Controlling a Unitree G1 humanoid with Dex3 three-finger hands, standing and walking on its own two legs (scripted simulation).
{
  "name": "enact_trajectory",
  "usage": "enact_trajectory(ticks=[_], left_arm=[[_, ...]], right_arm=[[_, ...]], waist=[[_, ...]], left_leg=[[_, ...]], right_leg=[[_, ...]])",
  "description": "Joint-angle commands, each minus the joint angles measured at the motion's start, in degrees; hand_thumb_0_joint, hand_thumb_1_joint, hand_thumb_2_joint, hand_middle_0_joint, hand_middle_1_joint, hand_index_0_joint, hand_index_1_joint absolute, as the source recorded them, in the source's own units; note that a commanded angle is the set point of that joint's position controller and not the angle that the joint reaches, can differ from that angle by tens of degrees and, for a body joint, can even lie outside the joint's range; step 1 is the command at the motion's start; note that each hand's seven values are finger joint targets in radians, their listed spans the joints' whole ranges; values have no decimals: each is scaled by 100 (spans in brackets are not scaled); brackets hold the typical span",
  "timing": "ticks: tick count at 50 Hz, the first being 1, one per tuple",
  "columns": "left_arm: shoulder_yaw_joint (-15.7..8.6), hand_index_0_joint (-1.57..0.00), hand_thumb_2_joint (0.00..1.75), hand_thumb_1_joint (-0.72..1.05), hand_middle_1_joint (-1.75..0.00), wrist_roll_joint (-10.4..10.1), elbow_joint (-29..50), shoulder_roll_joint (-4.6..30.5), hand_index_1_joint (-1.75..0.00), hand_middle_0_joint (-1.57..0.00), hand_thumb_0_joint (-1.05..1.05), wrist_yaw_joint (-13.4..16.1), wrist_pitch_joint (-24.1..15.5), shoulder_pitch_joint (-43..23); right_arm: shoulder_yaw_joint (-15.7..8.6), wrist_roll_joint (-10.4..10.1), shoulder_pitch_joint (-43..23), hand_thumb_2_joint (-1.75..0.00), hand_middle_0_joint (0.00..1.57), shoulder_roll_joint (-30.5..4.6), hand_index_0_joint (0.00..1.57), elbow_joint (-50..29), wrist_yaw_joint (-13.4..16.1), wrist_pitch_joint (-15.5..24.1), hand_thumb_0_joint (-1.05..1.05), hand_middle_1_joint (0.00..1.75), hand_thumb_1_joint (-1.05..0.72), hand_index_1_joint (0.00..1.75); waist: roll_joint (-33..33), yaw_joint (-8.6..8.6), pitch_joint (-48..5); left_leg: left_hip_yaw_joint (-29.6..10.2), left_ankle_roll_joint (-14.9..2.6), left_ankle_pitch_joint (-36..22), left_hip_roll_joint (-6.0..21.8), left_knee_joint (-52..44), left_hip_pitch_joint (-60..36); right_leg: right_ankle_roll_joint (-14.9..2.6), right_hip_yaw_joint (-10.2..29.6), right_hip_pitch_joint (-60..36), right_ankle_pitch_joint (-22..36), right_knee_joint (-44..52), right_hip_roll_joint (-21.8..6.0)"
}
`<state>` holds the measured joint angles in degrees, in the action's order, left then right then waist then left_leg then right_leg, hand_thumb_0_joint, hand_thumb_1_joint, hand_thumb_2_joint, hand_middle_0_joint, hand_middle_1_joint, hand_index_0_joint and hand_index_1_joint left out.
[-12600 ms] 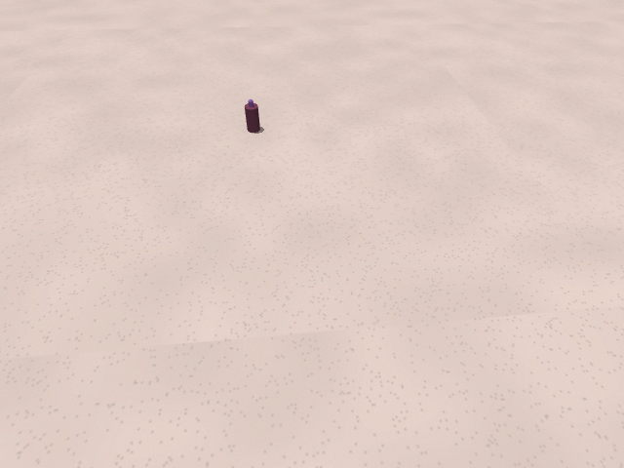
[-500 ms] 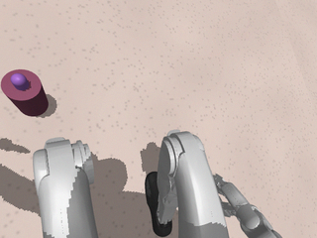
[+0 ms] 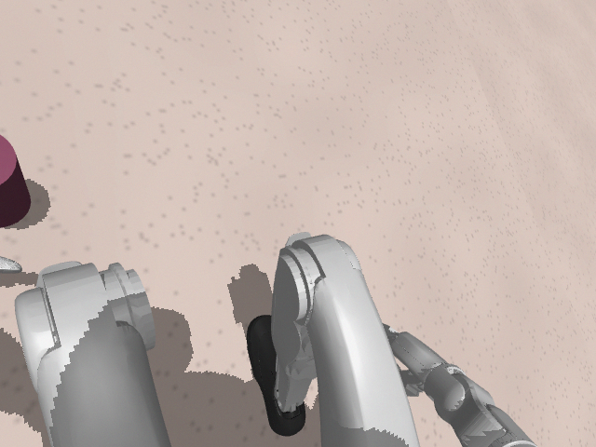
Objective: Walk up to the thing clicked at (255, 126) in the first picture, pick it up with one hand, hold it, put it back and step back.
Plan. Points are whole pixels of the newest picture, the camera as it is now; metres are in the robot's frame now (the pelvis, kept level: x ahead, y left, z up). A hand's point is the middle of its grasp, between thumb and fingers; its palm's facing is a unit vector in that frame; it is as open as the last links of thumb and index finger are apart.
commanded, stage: close in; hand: left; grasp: from the side
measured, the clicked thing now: out of the picture +0.45 +0.29 -0.18
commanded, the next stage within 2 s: rest palm in 0.08 s
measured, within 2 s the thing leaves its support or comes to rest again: leaves its support in 1.52 s
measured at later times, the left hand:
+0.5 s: hand out of the picture +0.42 +0.28 -0.16, palm faces +0.32 -0.95 -0.01, open 15.8 cm
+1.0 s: hand out of the picture +0.44 +0.29 -0.17, palm faces +0.36 -0.93 -0.02, open 10.4 cm
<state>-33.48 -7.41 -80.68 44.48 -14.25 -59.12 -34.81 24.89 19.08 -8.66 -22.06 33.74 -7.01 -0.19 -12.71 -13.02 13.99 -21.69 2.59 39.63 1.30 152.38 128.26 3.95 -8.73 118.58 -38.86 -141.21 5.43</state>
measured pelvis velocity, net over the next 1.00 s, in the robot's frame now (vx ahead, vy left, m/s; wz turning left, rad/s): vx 0.00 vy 0.01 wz -0.04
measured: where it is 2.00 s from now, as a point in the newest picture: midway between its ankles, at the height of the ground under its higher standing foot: (201, 427)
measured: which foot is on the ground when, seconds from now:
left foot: down 0.00-1.00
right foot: down 0.00-1.00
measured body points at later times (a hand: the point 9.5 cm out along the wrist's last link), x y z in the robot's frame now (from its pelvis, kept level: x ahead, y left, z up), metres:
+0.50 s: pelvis +0.00 +0.00 +0.00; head +0.22 +0.18 +0.34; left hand +0.40 +0.33 -0.16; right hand +0.16 -0.25 -0.04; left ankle +0.08 +0.13 -0.24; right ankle +0.13 -0.14 -0.24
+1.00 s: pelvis +0.00 +0.01 +0.00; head +0.23 +0.18 +0.34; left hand +0.41 +0.34 -0.16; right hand +0.16 -0.25 -0.03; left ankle +0.08 +0.13 -0.24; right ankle +0.13 -0.14 -0.24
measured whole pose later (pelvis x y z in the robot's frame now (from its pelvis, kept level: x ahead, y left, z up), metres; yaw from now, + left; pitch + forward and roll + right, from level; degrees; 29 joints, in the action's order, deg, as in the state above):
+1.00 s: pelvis +0.00 +0.01 +0.00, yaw -3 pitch +12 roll -18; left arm -28.9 -3.7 -84.8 48.6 0.4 -63.4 -38.4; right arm 29.7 21.6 -10.6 -21.2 31.9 -8.3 -3.3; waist -15.5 -14.7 17.5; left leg -24.9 2.4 40.5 1.9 153.3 127.5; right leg 4.7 -11.1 117.3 -37.6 -139.4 6.5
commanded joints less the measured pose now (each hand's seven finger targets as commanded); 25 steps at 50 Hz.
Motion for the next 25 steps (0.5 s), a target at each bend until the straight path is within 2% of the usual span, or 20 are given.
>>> enact_trajectory(ticks=[1,3,5,9,10,11,13,14,17,19,21,22,24,25], left_arm=[[34,-3,8,-46,-5,13,649,1110,-5,-3,0,308,-537,-1167],[73,-3,9,-44,-6,35,554,1083,-6,-3,0,401,-599,-1191],[68,-3,11,-41,-7,114,554,1185,-6,-4,0,505,-650,-1153],[84,-3,12,-39,-6,131,578,1139,-6,-4,0,671,-748,-1103],[82,-5,14,-35,-5,150,602,1128,-6,-7,0,731,-782,-1184],[60,-5,15,-32,-5,149,614,1185,-6,-7,0,782,-802,-1172],[172,-7,17,-31,-7,236,519,1212,-8,-9,0,860,-808,-1218],[214,-8,20,-27,-9,252,475,1060,-10,-10,0,912,-827,-1142],[258,-8,21,-21,-9,279,505,1153,-10,-10,0,1030,-881,-1215],[329,-7,22,-19,-9,286,464,1051,-10,-9,0,1107,-898,-1197],[364,-9,23,-19,-10,286,442,1054,-11,-11,0,1175,-922,-1254],[384,-10,24,-17,-11,298,390,1051,-12,-12,0,1208,-921,-1253],[344,-23,32,-6,-23,294,436,1087,-24,-25,0,1268,-934,-1304],[305,-25,35,-3,-25,307,450,1192,-26,-27,0,1298,-949,-1313]], right_arm=[[-600,83,96,-90,20,-1887,20,-229,56,-43,0,30,-92,30],[-564,106,61,-90,20,-1918,20,-250,40,-78,0,30,-92,30],[-527,128,20,-90,20,-1904,20,-269,36,-95,0,30,-91,30],[-485,184,25,-91,20,-1912,20,-276,11,-140,0,30,-91,30],[-469,196,20,-91,20,-1920,20,-277,2,-150,0,30,-90,30],[-444,205,7,-90,20,-1911,20,-289,1,-153,0,30,-90,30],[-441,204,-22,-90,20,-1938,20,-275,4,-183,0,30,-90,30],[-439,233,-17,-90,20,-1950,20,-275,-7,-195,0,30,-90,30],[-378,242,-5,-90,20,-1928,20,-271,-37,-206,0,30,-90,30],[-351,267,-5,-90,20,-1924,20,-270,-54,-221,0,30,-89,30],[-341,273,-43,-90,20,-1945,20,-274,-53,-221,0,30,-89,30],[-344,270,-47,-90,20,-1949,20,-268,-53,-224,0,30,-89,30],[-330,289,-54,-90,20,-1944,20,-277,-63,-241,0,30,-89,30],[-299,285,-84,-90,20,-1931,20,-275,-61,-237,0,30,-89,30]], waist=[[2654,-464,-3164],[2748,-520,-3024],[2794,-466,-2985],[2793,-519,-3055],[2798,-566,-3083],[2803,-540,-3098],[2862,-601,-2876],[2856,-669,-2904],[2849,-653,-2917],[2813,-699,-2948],[2752,-738,-2869],[2714,-749,-2813],[2714,-731,-2849],[2751,-711,-2826]], left_leg=[[734,-78,-495,302,-1766,-2292],[688,-59,-454,291,-1819,-2293],[685,-61,-451,310,-1818,-2294],[674,-66,-478,314,-1756,-2312],[630,-44,-544,321,-1773,-2366],[636,-57,-550,319,-1744,-2358],[609,-49,-424,331,-1810,-2292],[547,-14,-549,344,-1835,-2422],[541,-38,-506,324,-1786,-2362],[507,-25,-704,339,-1751,-2436],[508,-50,-614,332,-1704,-2360],[521,-63,-531,327,-1713,-2309],[519,-61,-493,334,-1700,-2302],[515,-71,-453,339,-1698,-2266]], right_leg=[[-403,-953,-1245,985,1078,55],[-402,-1000,-1212,944,1050,63],[-411,-988,-1225,946,1044,77],[-391,-1004,-1360,1031,1062,101],[-386,-1050,-1363,1067,1040,96],[-384,-1034,-1395,1097,1062,111],[-398,-1071,-1256,1009,1059,106],[-391,-1123,-1282,1093,1014,104],[-379,-1124,-1370,1100,1037,125],[-369,-1133,-1411,1257,1019,132],[-357,-1135,-1371,1234,1051,139],[-351,-1134,-1382,1176,1092,137],[-339,-1144,-1428,1147,1125,155],[-349,-1145,-1408,1126,1109,163]])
